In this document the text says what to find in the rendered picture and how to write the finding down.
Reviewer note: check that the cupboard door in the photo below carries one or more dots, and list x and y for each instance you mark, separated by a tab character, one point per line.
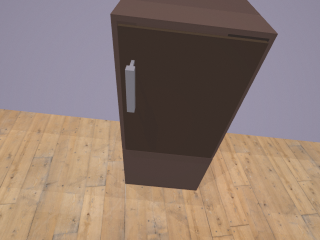
187	87

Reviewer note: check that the handle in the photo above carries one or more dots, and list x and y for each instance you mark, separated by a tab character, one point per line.
130	84

